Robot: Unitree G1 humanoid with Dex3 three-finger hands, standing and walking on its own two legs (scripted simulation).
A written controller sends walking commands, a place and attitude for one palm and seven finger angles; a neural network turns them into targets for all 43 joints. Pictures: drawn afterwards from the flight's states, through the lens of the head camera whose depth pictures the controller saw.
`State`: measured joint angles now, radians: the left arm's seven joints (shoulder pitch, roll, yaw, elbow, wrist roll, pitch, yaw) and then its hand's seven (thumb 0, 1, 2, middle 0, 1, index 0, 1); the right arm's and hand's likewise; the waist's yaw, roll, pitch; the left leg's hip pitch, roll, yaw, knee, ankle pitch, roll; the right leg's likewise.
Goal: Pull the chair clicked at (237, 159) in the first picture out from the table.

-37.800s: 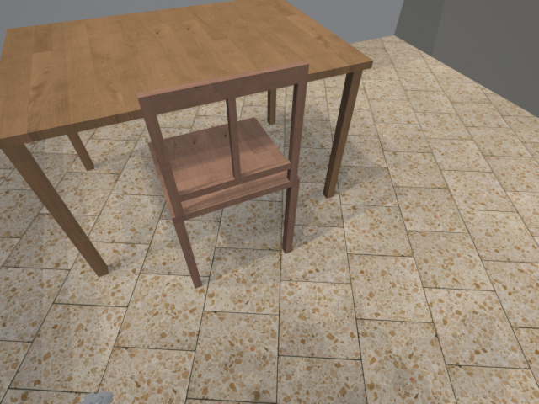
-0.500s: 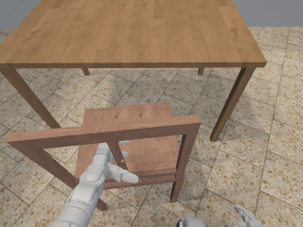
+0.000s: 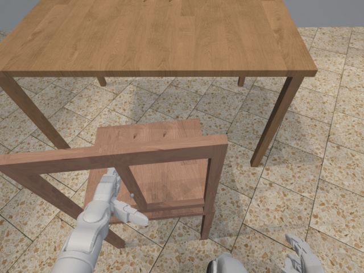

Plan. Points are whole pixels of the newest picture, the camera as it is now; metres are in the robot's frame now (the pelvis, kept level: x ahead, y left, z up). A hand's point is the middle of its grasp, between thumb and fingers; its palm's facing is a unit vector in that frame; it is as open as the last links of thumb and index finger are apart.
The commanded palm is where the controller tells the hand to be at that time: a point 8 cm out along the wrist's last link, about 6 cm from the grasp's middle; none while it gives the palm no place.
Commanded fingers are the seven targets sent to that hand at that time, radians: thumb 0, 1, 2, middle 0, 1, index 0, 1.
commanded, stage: draw the fingers out of the gap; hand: left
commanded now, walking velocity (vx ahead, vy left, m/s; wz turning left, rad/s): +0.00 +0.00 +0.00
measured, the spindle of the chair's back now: (133, 188) +0.33 +0.12 -0.05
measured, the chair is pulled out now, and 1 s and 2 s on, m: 0.23 0.23 0.23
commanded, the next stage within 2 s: draw the hand back to the body in 0.62 s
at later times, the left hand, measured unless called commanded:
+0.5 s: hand (119, 234) +0.22 +0.14 -0.04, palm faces -0.12 -0.98 -0.14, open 17.5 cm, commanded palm +0.20 +0.19 -0.01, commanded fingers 0.00 -0.55 0.20 0.00 0.00 0.00 0.00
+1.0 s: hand (92, 234) +0.20 +0.17 +0.04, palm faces +0.04 -1.00 -0.02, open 17.5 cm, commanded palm +0.15 +0.22 +0.04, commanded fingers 0.00 -0.55 0.20 0.00 0.00 0.00 0.00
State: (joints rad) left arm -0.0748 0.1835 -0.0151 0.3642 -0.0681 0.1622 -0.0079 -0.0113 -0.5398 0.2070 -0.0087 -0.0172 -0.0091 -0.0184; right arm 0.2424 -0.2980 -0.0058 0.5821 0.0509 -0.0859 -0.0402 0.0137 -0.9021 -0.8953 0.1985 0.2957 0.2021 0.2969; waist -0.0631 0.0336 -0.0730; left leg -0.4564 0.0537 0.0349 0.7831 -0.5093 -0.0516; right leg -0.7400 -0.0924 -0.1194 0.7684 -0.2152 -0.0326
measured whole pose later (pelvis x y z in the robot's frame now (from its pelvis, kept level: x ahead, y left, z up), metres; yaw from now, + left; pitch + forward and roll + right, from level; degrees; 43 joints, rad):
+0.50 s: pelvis +0.00 +0.02 -0.01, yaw +1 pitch +10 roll +0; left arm 0.30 0.19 -0.11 0.04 -0.05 0.20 -0.02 -0.01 -0.54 0.21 0.00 0.00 0.00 0.00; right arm 0.25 -0.27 0.03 0.51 0.05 -0.17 -0.05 0.02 -0.90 -0.90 0.20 0.30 0.20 0.30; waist -0.04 0.04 -0.11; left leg -0.48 0.04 0.02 0.87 -0.57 -0.03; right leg -0.75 -0.12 -0.12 0.83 -0.25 0.00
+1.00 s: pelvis +0.01 +0.03 -0.04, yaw +1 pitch +13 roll -1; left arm 0.61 0.16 -0.07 -0.36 -0.13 -0.25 -0.02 -0.01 -0.54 0.21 0.00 0.00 0.00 0.00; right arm 0.24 -0.22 0.00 0.51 0.04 -0.25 0.00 0.02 -0.90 -0.90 0.20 0.30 0.20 0.30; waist -0.01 0.02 -0.14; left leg -0.61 0.04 0.00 1.07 -0.68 -0.01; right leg -0.87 -0.13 -0.12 0.99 -0.33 0.01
